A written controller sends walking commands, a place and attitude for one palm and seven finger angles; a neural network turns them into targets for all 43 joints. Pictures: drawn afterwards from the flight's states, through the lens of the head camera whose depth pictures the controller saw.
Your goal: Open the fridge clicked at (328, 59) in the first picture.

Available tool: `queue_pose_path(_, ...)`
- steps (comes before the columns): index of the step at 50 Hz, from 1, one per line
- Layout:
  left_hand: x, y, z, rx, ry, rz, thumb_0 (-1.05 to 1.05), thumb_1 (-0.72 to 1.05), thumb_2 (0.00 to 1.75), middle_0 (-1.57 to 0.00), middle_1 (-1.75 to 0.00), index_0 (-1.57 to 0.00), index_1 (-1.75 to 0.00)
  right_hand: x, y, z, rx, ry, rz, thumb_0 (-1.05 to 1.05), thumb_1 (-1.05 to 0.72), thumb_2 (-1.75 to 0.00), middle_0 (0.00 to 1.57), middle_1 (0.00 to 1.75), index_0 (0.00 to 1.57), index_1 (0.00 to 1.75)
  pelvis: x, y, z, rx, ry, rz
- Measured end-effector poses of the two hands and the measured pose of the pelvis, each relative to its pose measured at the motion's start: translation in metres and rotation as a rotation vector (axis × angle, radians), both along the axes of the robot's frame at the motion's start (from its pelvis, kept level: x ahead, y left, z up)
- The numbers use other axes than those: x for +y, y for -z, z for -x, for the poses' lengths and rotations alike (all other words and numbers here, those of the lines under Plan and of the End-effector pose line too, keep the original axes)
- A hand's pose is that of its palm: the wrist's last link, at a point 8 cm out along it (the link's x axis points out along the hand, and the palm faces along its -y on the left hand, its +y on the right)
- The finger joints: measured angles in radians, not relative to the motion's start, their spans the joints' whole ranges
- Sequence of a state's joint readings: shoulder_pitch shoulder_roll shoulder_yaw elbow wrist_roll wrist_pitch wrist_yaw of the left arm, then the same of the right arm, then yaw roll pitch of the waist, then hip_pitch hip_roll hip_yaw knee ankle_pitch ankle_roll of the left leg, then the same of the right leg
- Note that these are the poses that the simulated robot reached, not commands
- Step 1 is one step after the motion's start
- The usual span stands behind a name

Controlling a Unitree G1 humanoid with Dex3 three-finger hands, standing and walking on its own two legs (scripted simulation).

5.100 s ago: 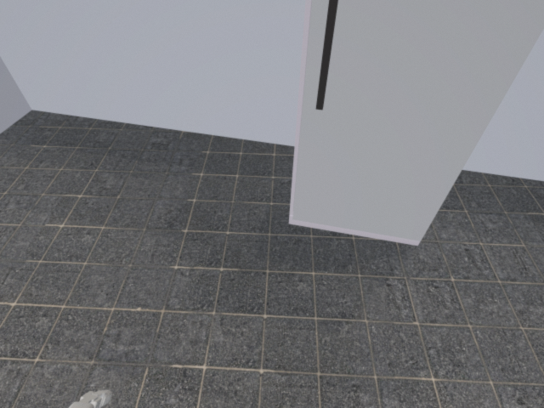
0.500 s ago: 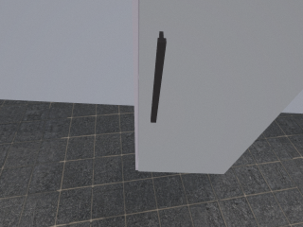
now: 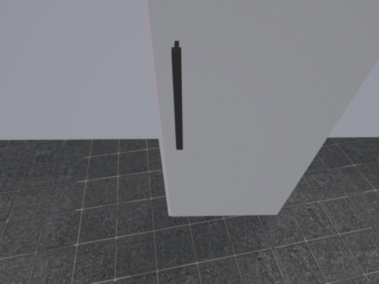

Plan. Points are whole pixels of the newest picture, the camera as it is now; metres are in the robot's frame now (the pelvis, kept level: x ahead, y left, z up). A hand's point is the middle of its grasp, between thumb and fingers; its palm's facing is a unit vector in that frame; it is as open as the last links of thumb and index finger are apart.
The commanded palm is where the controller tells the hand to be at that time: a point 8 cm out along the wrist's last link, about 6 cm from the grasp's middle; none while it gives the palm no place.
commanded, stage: come to a stop and stand still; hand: left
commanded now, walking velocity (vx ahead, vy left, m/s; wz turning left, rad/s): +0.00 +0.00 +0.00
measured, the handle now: (178, 103) +0.55 +0.05 +0.09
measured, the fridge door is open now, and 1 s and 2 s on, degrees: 0 0 0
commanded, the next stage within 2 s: look again from close up in 0.74 s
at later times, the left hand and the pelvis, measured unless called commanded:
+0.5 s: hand out of the picture -0.01 +0.13 -0.18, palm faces +0.05 -0.99 -0.15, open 7.4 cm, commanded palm none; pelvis +0.02 -0.01 +0.00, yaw +0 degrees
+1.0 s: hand out of the picture +0.03 +0.16 -0.18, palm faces +0.00 -0.98 -0.19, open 7.4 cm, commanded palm none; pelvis +0.04 +0.00 -0.01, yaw +0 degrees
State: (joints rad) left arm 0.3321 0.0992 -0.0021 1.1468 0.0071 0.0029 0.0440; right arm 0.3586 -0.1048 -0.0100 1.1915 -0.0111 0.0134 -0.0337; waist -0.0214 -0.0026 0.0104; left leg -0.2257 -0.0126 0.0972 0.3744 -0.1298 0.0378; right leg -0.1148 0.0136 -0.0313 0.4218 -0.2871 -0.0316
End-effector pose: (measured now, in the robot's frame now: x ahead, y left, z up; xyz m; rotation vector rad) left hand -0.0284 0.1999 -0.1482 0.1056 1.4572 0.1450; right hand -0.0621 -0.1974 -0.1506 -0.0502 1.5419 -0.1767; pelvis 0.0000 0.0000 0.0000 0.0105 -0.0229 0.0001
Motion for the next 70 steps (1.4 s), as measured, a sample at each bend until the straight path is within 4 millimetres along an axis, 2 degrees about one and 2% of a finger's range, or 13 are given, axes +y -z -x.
queue_pose_path(6, -0.013, 0.001, 0.018, 0.052, -0.017, 0.023, 0.0, 0.91, 0.9, -0.2, -0.3, -0.2, -0.3, -0.008, -0.002, -0.005, -0.002, -0.006, 0.015, 0.0, -0.91, -0.9, 0.2, 0.3, 0.2, 0.3, -0.005, 0.0, -0.002, 0.004, 0.001, 0.002)
queue_pose_path(12, -0.021, 0.001, 0.02, 0.067, -0.025, 0.031, 0.0, 0.91, 0.9, -0.2, -0.3, -0.2, -0.3, -0.01, -0.002, -0.026, -0.038, -0.021, 0.014, 0.0, -0.91, -0.9, 0.2, 0.3, 0.2, 0.3, -0.008, 0.0, -0.007, 0.007, 0.002, 0.003)
queue_pose_path(17, -0.022, 0.0, 0.012, 0.056, -0.024, 0.026, 0.0, 0.91, 0.9, -0.2, -0.3, -0.2, -0.3, -0.01, 0.0, -0.046, -0.071, -0.039, 0.011, 0.0, -0.91, -0.9, 0.2, 0.3, 0.2, 0.3, -0.01, 0.0, -0.012, 0.011, 0.002, 0.003)
queue_pose_path(23, -0.019, -0.001, -0.004, 0.031, -0.021, 0.011, 0.0, 0.91, 0.9, -0.2, -0.3, -0.2, -0.3, -0.017, 0.0, -0.059, -0.078, -0.048, 0.021, 0.02, -0.92, -0.9, 0.2, 0.3, 0.2, 0.3, -0.011, -0.001, -0.02, 0.012, 0.001, 0.0)
queue_pose_path(34, -0.012, -0.001, -0.033, -0.012, -0.002, -0.014, 0.0, 0.91, 0.9, -0.2, -0.3, -0.2, -0.3, -0.027, -0.001, -0.077, -0.094, -0.055, 0.038, 0.01, -0.92, -0.9, 0.2, 0.3, 0.2, 0.3, -0.015, -0.001, -0.032, 0.01, 0.001, -0.004)
queue_pose_path(44, -0.008, -0.001, -0.043, -0.025, 0.015, -0.03, 0.0, 0.91, 0.9, -0.2, -0.3, -0.2, -0.3, -0.034, 0.0, -0.089, -0.102, -0.071, 0.048, 0.01, -0.92, -0.9, 0.2, 0.3, 0.2, 0.3, -0.014, 0.001, -0.037, 0.023, 0.004, 0.01)
queue_pose_path(47, -0.003, 0.001, -0.046, -0.036, 0.04, -0.027, 0.0, 0.9, 0.9, -0.2, -0.3, -0.2, -0.3, -0.035, 0.003, -0.096, -0.141, -0.068, 0.058, 0.01, -0.92, -0.9, 0.2, 0.3, 0.2, 0.3, -0.009, 0.006, -0.036, 0.027, 0.007, 0.031)
queue_pose_path(53, 0.017, 0.003, -0.063, -0.09, 0.041, -0.045, 0.0, 0.9, 0.89, -0.2, -0.3, -0.2, -0.3, -0.024, 0.005, -0.11, -0.211, -0.077, 0.067, 0.01, -0.93, -0.9, 0.2, 0.3, 0.2, 0.3, 0.004, 0.009, -0.041, 0.016, 0.007, 0.015)
queue_pose_path(60, 0.039, 0.003, -0.08, -0.154, 0.051, -0.059, 0.01, 0.91, 0.9, -0.2, -0.3, -0.2, -0.3, -0.015, 0.0, -0.118, -0.248, -0.097, 0.079, 0.01, -0.94, -0.9, 0.2, 0.3, 0.2, 0.3, 0.015, 0.009, -0.037, 0.006, 0.008, 0.009)
queue_pose_path(65, 0.048, 0.003, -0.078, -0.151, 0.056, -0.054, 0.0, 0.91, 0.9, -0.2, -0.3, -0.2, -0.3, -0.01, -0.005, -0.117, -0.25, -0.112, 0.086, 0.01, -0.93, -0.9, 0.2, 0.3, 0.2, 0.3, 0.021, 0.008, -0.032, 0.01, 0.007, 0.01)
queue_pose_path(70, 0.055, 0.004, -0.065, -0.118, 0.051, -0.05, 0.0, 0.91, 0.9, -0.2, -0.3, -0.2, -0.3, -0.006, -0.007, -0.113, -0.236, -0.122, 0.089, 0.01, -0.92, -0.9, 0.2, 0.3, 0.2, 0.3, 0.025, 0.007, -0.028, 0.017, 0.004, 0.01)
